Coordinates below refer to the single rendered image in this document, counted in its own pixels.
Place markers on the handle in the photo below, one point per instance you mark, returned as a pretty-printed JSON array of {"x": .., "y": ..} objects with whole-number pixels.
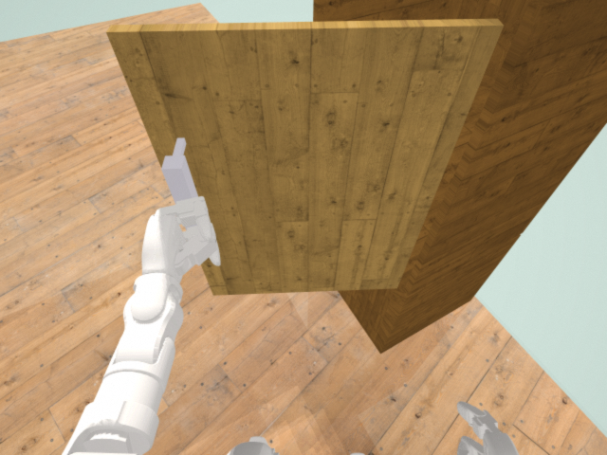
[{"x": 177, "y": 174}]

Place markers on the robot left hand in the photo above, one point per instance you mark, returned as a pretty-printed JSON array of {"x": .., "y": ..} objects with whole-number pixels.
[{"x": 164, "y": 239}]

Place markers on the robot right hand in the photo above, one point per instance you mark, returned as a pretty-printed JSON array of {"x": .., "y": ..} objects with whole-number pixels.
[{"x": 495, "y": 442}]

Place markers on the robot left forearm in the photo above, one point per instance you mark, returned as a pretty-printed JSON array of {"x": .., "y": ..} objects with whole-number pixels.
[{"x": 123, "y": 417}]

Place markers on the left robot shin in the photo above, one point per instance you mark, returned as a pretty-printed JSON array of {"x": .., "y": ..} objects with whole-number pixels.
[{"x": 258, "y": 439}]

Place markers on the cupboard door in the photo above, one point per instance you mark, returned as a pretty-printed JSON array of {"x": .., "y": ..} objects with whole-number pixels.
[{"x": 318, "y": 146}]

